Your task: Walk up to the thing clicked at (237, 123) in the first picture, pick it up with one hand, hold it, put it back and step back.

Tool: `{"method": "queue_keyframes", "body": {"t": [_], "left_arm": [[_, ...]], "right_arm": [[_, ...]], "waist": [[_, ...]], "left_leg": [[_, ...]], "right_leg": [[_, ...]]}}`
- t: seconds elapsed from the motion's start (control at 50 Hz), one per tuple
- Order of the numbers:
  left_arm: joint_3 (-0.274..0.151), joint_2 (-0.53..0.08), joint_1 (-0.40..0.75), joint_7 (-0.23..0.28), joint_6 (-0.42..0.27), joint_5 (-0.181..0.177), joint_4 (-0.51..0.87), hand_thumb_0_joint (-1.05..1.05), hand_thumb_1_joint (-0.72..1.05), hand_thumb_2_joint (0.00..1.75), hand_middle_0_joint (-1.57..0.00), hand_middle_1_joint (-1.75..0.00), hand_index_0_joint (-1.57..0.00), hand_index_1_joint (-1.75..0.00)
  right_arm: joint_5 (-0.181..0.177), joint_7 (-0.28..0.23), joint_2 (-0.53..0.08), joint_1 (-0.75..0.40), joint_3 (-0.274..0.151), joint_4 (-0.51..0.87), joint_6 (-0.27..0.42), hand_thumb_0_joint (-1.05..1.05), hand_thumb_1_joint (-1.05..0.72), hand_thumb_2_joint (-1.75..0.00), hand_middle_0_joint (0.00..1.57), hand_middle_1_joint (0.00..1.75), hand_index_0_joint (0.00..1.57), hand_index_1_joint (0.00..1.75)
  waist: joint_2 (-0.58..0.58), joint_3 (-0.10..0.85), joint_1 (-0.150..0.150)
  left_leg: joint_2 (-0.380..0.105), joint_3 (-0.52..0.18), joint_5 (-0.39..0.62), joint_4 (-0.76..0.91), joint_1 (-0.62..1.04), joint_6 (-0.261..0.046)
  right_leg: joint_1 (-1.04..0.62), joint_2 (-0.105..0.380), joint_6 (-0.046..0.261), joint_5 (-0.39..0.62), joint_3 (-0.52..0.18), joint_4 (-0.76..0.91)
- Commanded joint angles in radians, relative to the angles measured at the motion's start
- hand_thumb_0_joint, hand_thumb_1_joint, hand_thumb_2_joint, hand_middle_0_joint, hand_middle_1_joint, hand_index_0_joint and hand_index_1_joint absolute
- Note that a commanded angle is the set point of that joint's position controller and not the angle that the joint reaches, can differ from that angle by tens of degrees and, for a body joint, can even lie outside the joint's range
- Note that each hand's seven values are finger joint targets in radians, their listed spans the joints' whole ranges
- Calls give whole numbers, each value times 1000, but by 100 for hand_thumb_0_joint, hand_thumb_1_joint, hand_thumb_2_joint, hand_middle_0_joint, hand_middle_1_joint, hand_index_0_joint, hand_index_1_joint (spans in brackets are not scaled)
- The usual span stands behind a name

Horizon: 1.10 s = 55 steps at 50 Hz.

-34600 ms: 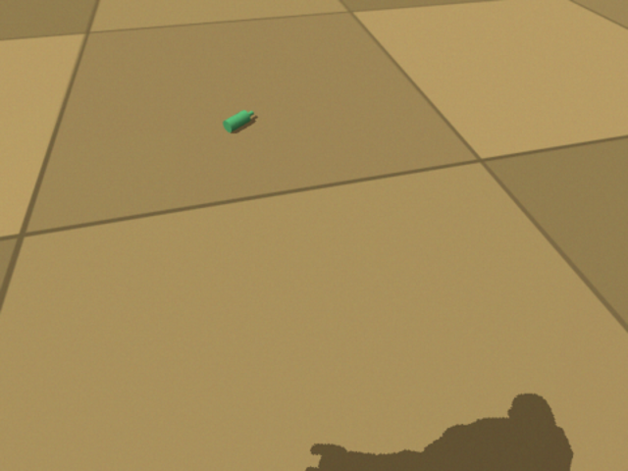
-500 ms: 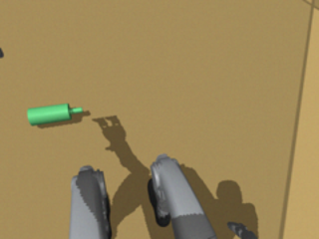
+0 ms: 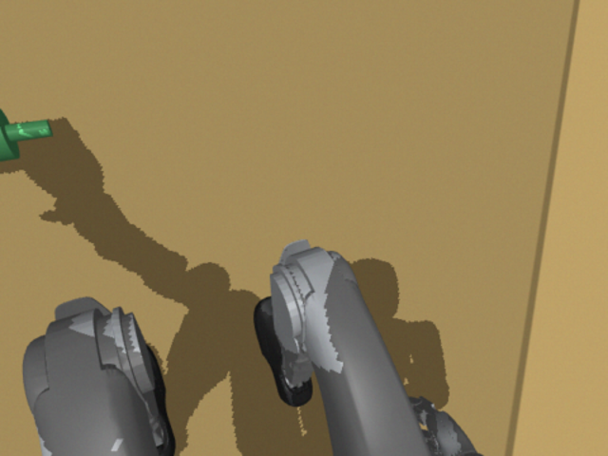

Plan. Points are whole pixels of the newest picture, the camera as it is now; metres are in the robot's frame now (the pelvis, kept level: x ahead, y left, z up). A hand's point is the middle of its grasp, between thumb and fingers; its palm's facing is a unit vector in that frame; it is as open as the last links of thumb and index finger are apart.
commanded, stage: approach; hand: left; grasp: from above
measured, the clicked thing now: out of the picture +0.54 +0.31 -0.31
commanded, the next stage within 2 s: rest palm in 0.78 s
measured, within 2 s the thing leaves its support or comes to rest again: neither
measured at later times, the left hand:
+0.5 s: hand out of the picture +0.55 +0.33 -0.22, palm faces -0.39 -0.06 -0.92, open 14.1 cm
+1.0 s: hand out of the picture +0.52 +0.32 -0.20, palm faces -0.37 -0.06 -0.93, open 13.7 cm
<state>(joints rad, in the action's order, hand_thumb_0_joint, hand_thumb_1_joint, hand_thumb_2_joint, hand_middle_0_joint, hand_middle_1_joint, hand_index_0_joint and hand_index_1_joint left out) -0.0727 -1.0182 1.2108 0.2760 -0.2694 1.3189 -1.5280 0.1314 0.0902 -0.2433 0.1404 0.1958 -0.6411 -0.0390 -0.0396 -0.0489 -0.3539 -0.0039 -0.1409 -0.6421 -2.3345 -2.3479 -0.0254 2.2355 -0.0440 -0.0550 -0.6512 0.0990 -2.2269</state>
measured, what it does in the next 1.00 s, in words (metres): stands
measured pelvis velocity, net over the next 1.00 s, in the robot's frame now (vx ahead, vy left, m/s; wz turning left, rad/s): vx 0.00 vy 0.00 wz -0.05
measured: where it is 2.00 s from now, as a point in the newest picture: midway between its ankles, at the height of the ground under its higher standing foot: (223, 395)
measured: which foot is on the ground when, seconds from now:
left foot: down 0.00-1.00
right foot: down 0.00-1.00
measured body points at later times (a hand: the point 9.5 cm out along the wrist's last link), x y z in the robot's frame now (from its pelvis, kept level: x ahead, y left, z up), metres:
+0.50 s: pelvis +0.01 +0.00 -0.02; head +0.31 +0.10 +0.30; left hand +0.56 +0.33 -0.16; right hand +0.03 -0.27 -0.08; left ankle +0.08 +0.12 -0.32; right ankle +0.11 -0.13 -0.32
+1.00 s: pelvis +0.00 +0.00 -0.03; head +0.26 +0.12 +0.32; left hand +0.54 +0.32 -0.15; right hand +0.06 -0.27 -0.09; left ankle +0.08 +0.12 -0.32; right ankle +0.11 -0.12 -0.32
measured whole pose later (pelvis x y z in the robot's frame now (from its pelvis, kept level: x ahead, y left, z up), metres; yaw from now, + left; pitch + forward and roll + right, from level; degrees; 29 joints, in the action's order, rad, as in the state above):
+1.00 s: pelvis +0.00 +0.00 -0.03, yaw -3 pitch +32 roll -14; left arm -0.02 -1.00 1.18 0.37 -0.25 1.33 -1.52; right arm 0.16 0.11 -0.30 0.11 0.23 -0.61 0.00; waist -0.08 -0.05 -0.35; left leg 0.00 -0.20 -0.67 -2.46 -2.37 -0.02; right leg 2.24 -0.06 -0.05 -0.66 0.15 -2.31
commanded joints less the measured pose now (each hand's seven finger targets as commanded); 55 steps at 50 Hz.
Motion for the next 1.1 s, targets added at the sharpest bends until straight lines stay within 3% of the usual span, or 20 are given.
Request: {"method": "queue_keyframes", "body": {"t": [0.0,0.2,0.28,0.36,0.44,0.5,0.54,0.56,0.58,0.6,0.62,0.64,0.72,0.76,0.8,0.86,0.9,1.0,1.04,1.08], "left_arm": [[-20,-284,322,55,-16,-17,142,0,-61,101,-6,-107,-6,-107],[-42,-370,329,182,-17,16,97,0,-60,100,-7,-104,-7,-104],[-59,-416,334,200,31,17,119,0,-58,99,-10,-101,-9,-102],[-72,-431,269,163,81,-4,135,0,-56,97,-11,-100,-11,-100],[-112,-444,147,68,120,-42,220,0,-56,95,-10,-102,-10,-102],[-85,-334,49,-31,127,-84,222,0,-56,94,-9,-104,-10,-103],[-44,-256,72,-85,107,-115,302,0,-53,93,-10,-104,-11,-103],[-53,-257,42,-103,97,-123,304,0,-52,92,-10,-104,-12,-103],[-21,-210,61,-122,80,-136,342,0,-49,89,-12,-104,-14,-102],[-23,-203,70,-132,61,-143,359,0,-46,87,-13,-103,-15,-101],[25,-152,137,-143,31,-156,412,0,-44,86,-14,-102,-16,-100],[13,-172,116,-143,11,-149,400,0,-44,86,-14,-102,-17,-99],[22,-177,180,-69,-76,-112,356,0,-44,88,-13,-104,-16,-102],[22,-195,244,-12,-97,-78,353,0,-46,92,-11,-108,-13,-106],[6,-233,297,53,-89,-43,349,0,-47,95,-12,-109,-14,-107],[10,-217,328,121,-41,-5,263,0,-44,103,-15,-110,-16,-110],[4,-232,361,147,1,13,227,0,-58,100,-7,-101,-6,-103],[63,-157,290,130,93,-4,14,0,-60,102,-7,-101,-6,-102],[56,-190,280,100,109,-21,3,0,-59,101,-7,-102,-6,-104],[48,-237,257,66,117,-33,33,0,-60,101,-8,-103,-6,-105]], "right_arm": [[16,-12,-312,249,-61,-7,0,0,-92,-90,20,30,20,30],[51,-5,-364,235,3,4,36,0,-93,-90,20,30,20,30],[44,-1,-375,218,11,22,52,0,-93,-91,20,30,20,30],[38,6,-386,202,-1,48,54,0,-93,-91,20,30,20,30],[26,17,-399,210,-35,72,33,0,-93,-91,20,30,20,30],[19,28,-393,227,-63,90,5,0,-93,-91,20,30,20,30],[15,28,-387,223,-68,102,-8,0,-93,-91,20,30,20,30],[13,26,-387,238,-80,86,-15,0,-93,-91,20,30,20,30],[12,23,-382,235,-81,91,-16,0,-93,-91,20,30,20,30],[12,21,-387,246,-89,78,-19,0,-93,-91,20,30,20,30],[10,20,-373,242,-83,65,-20,0,-93,-91,20,30,20,30],[10,17,-373,243,-87,63,-18,0,-93,-91,20,30,20,30],[21,9,-374,215,-73,33,-21,0,-92,-90,20,30,20,30],[28,7,-366,197,-61,25,-14,0,-92,-90,20,30,20,30],[33,7,-352,183,-56,14,-3,0,-93,-91,20,30,20,30],[37,7,-350,180,-58,4,14,0,-93,-91,20,30,20,30],[33,6,-354,193,-55,3,23,0,-92,-91,20,30,20,30],[27,8,-360,206,-40,17,43,0,-92,-91,20,30,20,30],[22,9,-367,214,-35,31,50,0,-92,-91,20,30,20,30],[19,7,-365,208,-23,42,49,0,-92,-91,20,30,20,30]], "waist": [[468,762,-44],[562,685,-85],[612,716,-67],[582,712,-38],[574,736,7],[474,648,-8],[417,633,-21],[394,630,-19],[380,615,-21],[381,602,-26],[393,573,-35],[375,584,-31],[418,547,-27],[469,584,-25],[536,650,-8],[558,663,-31],[573,664,-37],[462,561,-80],[416,558,-81],[418,613,-60]], "left_leg": [[-22,28,189,185,652,2],[-42,3,307,103,683,7],[-50,-3,359,99,710,12],[-48,7,326,93,634,6],[-46,12,357,105,612,12],[-39,8,313,113,540,8],[-35,9,235,118,500,4],[-36,9,219,119,492,2],[-34,9,197,117,489,6],[-33,3,183,120,502,9],[-31,-7,149,125,501,14],[-35,-10,151,122,527,13],[-30,-34,105,140,573,26],[-29,-30,93,147,604,25],[-33,-19,105,163,663,24],[-32,-13,131,160,660,21],[-29,-2,152,162,645,19],[-30,-6,132,151,534,7],[-30,-8,117,143,497,-1],[-32,4,163,126,512,-5]], "right_leg": [[-348,-19,81,216,82,179],[-345,-41,76,315,119,110],[-355,-50,79,347,124,94],[-388,-53,79,337,121,104],[-424,-47,87,346,116,117],[-407,-47,91,310,121,140],[-405,-49,94,254,127,161],[-405,-50,90,245,124,162],[-382,-48,94,221,126,168],[-361,-47,98,203,129,170],[-320,-46,101,168,133,171],[-318,-46,97,175,132,172],[-244,-39,97,137,143,145],[-232,-41,92,138,146,130],[-242,-40,86,166,139,110],[-213,-42,89,197,144,96],[-223,-39,89,218,137,101],[-210,-38,86,216,133,108],[-239,-36,82,206,126,115],[-305,-41,79,238,116,118]]}}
